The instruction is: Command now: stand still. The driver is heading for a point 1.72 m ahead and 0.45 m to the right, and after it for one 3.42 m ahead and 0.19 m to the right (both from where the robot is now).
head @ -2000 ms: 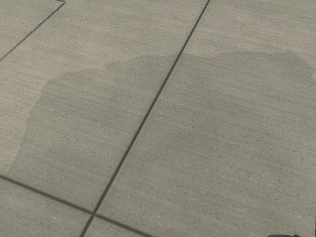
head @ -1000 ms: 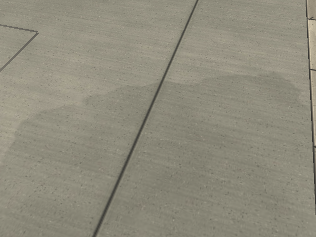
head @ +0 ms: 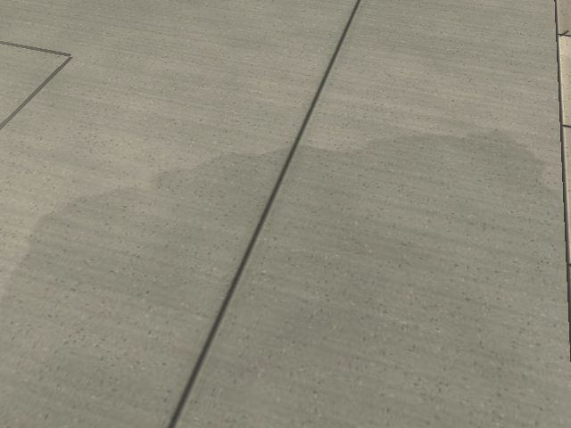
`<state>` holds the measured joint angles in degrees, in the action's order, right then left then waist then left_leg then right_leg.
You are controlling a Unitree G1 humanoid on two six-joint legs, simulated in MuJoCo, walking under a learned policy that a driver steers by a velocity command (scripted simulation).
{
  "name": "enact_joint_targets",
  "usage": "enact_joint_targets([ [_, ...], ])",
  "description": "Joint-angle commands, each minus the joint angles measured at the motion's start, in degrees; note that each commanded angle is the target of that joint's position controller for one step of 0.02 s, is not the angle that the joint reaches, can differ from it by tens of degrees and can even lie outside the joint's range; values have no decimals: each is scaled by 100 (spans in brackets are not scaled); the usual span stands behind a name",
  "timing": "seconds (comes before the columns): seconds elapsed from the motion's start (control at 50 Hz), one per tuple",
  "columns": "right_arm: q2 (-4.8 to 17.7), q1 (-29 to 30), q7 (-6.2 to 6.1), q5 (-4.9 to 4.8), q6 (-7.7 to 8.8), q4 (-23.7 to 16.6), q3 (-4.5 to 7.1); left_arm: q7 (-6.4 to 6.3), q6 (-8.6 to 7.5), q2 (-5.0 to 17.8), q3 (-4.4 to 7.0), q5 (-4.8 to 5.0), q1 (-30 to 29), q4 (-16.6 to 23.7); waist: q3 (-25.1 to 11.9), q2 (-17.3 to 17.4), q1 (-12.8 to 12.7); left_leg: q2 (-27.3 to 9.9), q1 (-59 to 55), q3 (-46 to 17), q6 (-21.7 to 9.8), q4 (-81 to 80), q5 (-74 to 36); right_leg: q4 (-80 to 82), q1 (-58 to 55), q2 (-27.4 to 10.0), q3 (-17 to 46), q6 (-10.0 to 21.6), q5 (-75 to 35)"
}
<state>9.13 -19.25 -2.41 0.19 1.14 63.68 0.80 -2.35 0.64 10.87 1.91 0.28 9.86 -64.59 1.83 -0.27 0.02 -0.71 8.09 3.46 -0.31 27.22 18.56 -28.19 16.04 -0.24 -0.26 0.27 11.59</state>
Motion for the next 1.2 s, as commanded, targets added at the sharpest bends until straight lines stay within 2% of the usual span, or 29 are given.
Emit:
enact_joint_targets([
  [0.02,476,-528,-13,-2,19,-43,74,-17,-32,542,76,1,133,136,85,57,0,-188,699,-201,-101,-633,-581,317,-537,-187,199,229,-849],
  [0.94,376,-769,2,-13,40,-132,93,-50,-29,457,78,17,386,116,167,66,-4,-173,695,-236,-142,-664,-696,263,-561,-191,181,166,-919],
  [0.96,357,-889,-5,-21,31,-73,96,-50,-25,400,65,16,481,64,35,108,6,-143,634,-219,-181,-726,-94,207,-599,-95,69,168,-337],
  [0.98,478,-931,-21,-63,12,-65,143,-52,-21,422,82,46,498,52,133,233,27,-169,694,-326,-313,-813,854,-23,-417,94,-130,180,630],
  [1.0,668,-885,-42,-102,3,-128,206,-51,-39,450,107,72,456,85,335,465,63,-368,765,-659,-526,-994,1888,-355,-5,261,-330,197,1540],
  [1.02,830,-1009,-56,-143,23,-163,262,-32,-98,443,112,73,231,203,585,703,185,-817,712,-1277,-806,-1359,2741,-836,593,296,-435,213,1812],
  [1.04,1065,-1052,-55,-179,74,-195,346,16,-196,340,87,90,-4,352,840,1032,263,-1477,634,-2097,-1147,-1762,3159,-1479,1090,183,-481,259,1513],
  [1.06,1171,-1012,-54,-172,142,-237,401,73,-298,304,73,114,-204,473,1091,1076,297,-1961,604,-2658,-1411,-2003,3032,-2007,1565,-111,-261,341,1356],
  [1.08,1088,-1003,-41,-114,221,-264,395,121,-380,362,93,147,-352,570,1218,974,311,-2156,306,-2863,-1508,-2047,2549,-2453,2133,-321,-51,399,1622],
  [1.1,1010,-934,-14,-102,286,-303,384,158,-449,404,111,183,-370,635,1212,862,251,-2150,-61,-2771,-1455,-1955,2044,-2543,2519,-502,104,454,1755],
  [1.14,974,-747,43,-180,321,-398,387,226,-574,457,132,214,-365,686,974,626,176,-1779,-306,-2036,-1143,-1749,1160,-1665,2166,-539,-13,489,1589],
  [1.16,1027,-682,68,-192,306,-422,397,255,-607,426,145,204,-293,644,827,609,125,-1523,-51,-1621,-1032,-1630,876,-1223,1510,-362,-287,449,1360],
  [1.18,1094,-571,90,-208,277,-444,406,284,-616,345,157,204,39,506,691,617,-65,-1294,439,-1241,-948,-1406,785,-779,603,-135,-590,394,891],
  [1.2,1104,-548,108,-209,253,-462,403,298,-601,357,209,207,572,273,509,577,-268,-1101,962,-1000,-892,-1090,645,-521,-393,153,-846,315,335],
])
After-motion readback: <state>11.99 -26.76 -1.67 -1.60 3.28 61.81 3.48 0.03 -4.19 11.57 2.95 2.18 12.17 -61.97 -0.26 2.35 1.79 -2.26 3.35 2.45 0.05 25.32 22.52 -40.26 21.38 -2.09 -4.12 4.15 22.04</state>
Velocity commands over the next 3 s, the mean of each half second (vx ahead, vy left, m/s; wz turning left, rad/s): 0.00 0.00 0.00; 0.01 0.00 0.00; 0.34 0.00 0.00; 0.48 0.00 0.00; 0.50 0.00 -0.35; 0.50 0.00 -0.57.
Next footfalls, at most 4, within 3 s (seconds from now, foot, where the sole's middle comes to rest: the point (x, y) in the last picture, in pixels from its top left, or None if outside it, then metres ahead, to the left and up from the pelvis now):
1.74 left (256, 423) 0.52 0.10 -0.77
2.32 right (351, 305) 0.83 -0.14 -0.77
2.82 left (304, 213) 1.16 -0.03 -0.77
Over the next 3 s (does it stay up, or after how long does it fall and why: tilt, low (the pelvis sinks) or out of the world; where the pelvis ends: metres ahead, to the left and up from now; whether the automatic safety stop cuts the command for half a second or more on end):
stays up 1.04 -0.09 0.00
